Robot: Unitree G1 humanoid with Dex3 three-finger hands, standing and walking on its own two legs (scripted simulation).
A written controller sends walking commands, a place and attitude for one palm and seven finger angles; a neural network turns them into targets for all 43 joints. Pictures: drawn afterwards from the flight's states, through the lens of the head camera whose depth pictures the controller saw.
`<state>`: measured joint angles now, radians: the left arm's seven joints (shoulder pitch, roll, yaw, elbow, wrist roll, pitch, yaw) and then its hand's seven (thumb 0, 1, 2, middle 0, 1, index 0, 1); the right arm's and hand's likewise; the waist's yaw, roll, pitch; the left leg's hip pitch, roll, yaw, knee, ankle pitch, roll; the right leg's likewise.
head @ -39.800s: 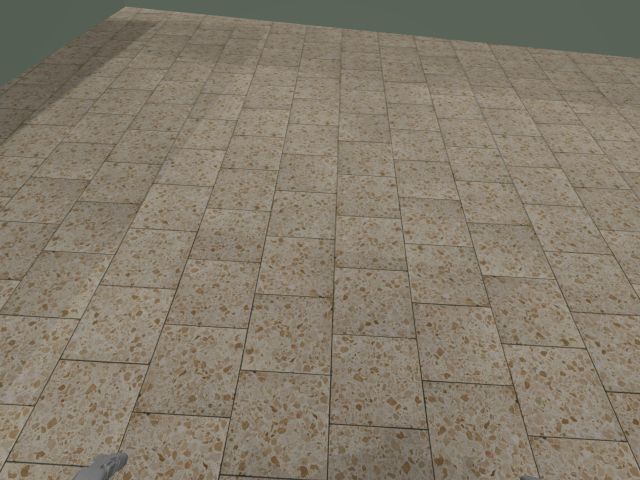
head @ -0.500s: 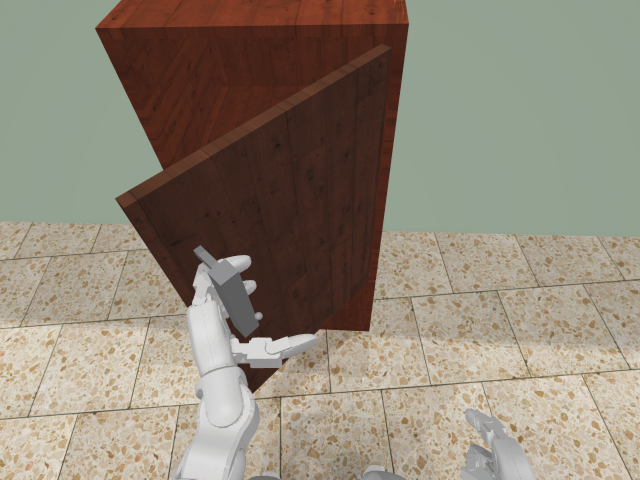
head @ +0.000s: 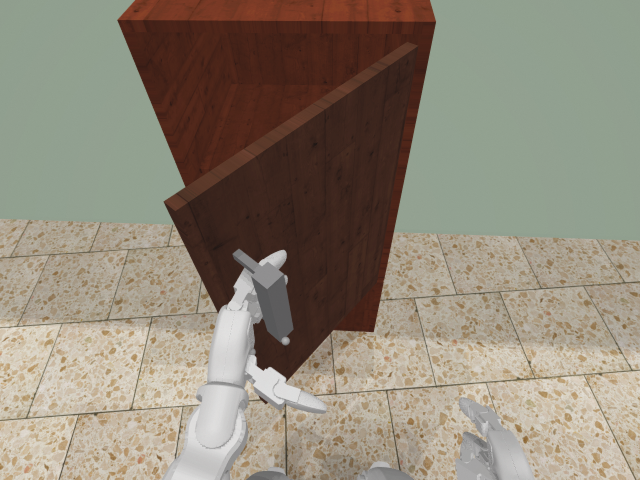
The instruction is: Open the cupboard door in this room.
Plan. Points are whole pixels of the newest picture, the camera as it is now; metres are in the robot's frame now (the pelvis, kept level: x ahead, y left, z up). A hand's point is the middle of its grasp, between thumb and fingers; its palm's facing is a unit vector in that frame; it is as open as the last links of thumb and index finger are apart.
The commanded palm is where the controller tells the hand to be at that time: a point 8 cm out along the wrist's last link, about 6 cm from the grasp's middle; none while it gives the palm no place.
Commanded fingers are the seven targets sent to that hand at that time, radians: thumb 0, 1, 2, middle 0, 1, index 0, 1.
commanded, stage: slide the hand sideways off the handle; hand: left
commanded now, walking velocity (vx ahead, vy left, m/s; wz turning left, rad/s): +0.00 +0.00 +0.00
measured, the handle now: (262, 295) +0.33 +0.09 +0.06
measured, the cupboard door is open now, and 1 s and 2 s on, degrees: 52 51 51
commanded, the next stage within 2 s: draw the hand back to the body in 1.06 s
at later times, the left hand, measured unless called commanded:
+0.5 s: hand (245, 379) +0.23 +0.09 +0.05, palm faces -0.09 -1.00 +0.00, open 16.1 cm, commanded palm +0.20 +0.15 +0.05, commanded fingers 0.00 -0.50 0.30 -0.15 -0.30 -0.15 -0.30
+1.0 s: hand (193, 413) +0.19 +0.14 +0.05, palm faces +0.01 -1.00 -0.05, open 16.2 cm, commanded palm +0.16 +0.20 +0.05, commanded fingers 0.00 -0.50 0.30 -0.15 -0.30 -0.15 -0.30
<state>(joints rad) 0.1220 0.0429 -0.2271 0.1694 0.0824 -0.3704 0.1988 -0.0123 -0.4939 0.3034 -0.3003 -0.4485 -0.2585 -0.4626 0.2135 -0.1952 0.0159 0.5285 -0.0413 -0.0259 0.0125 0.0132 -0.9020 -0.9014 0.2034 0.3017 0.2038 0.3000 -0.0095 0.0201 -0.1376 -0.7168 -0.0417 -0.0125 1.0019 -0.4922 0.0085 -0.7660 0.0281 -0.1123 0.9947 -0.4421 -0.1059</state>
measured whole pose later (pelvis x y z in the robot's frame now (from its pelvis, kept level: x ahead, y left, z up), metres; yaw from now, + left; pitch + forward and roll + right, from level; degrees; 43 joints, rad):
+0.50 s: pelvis +0.00 +0.03 -0.01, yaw -2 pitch +12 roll -1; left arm 0.40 0.07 -0.25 -0.11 -0.01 -0.32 0.10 -0.01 -0.50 0.30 -0.19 -0.31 -0.19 -0.32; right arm 0.27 -0.21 0.03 0.39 -0.01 -0.02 0.02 0.01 -0.90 -0.90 0.20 0.30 0.20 0.30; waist -0.01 0.03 -0.14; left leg -0.74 -0.04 0.02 1.07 -0.54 0.05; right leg -0.78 0.03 -0.08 1.03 -0.46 -0.06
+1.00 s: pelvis +0.01 +0.02 -0.02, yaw -1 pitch +14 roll -1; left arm 0.63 0.15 -0.06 -0.27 -0.12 -0.36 -0.05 -0.01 -0.50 0.30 -0.16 -0.30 -0.17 -0.31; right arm 0.27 -0.22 0.02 0.38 0.01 -0.06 -0.02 0.02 -0.90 -0.90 0.20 0.30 0.20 0.30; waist 0.01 0.03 -0.16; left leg -0.80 -0.03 -0.01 1.13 -0.57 0.03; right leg -0.84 0.04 -0.12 1.08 -0.49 -0.09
